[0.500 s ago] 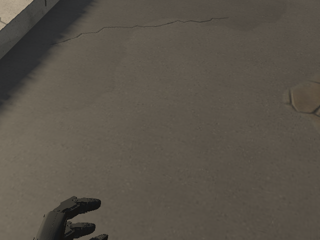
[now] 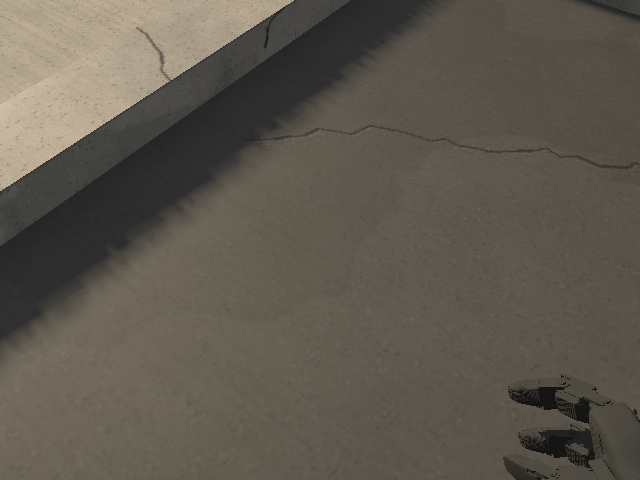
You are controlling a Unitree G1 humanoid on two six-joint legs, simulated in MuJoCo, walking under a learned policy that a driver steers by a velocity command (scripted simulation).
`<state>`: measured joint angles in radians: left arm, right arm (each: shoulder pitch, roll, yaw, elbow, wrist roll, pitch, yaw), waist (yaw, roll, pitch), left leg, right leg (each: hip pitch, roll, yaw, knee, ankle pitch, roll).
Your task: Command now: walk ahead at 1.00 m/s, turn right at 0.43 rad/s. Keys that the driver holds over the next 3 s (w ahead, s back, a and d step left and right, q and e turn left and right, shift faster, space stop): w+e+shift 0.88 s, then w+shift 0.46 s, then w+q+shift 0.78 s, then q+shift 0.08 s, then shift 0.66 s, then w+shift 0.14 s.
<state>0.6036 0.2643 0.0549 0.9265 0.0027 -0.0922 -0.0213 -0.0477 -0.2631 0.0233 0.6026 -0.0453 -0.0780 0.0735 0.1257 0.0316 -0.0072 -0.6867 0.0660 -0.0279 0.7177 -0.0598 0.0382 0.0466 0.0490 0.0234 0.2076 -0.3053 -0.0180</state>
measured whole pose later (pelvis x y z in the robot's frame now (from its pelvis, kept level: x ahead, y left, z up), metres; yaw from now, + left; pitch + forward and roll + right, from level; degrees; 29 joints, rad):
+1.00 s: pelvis +0.87 -0.24 -0.03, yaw -50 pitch +2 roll +1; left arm 0.38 0.38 0.09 0.80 0.01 -0.06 -0.01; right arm 0.08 -0.29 0.00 0.60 -0.05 -0.08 -0.01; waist 0.07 -0.04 0.03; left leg -0.50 0.00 -0.01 0.64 -0.17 -0.02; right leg -0.12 0.15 0.22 1.02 -0.44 -0.13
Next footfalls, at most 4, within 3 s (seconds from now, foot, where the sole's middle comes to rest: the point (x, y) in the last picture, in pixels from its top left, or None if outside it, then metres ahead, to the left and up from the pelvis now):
0.10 left None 0.28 0.13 -0.77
0.54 right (449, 416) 0.64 -0.16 -0.77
0.94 left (485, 263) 1.07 -0.26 -0.77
1.40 right None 1.13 -0.72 -0.77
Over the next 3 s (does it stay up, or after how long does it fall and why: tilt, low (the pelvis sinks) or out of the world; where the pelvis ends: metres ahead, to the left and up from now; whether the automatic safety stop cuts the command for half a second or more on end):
stays up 1.83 -1.19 0.00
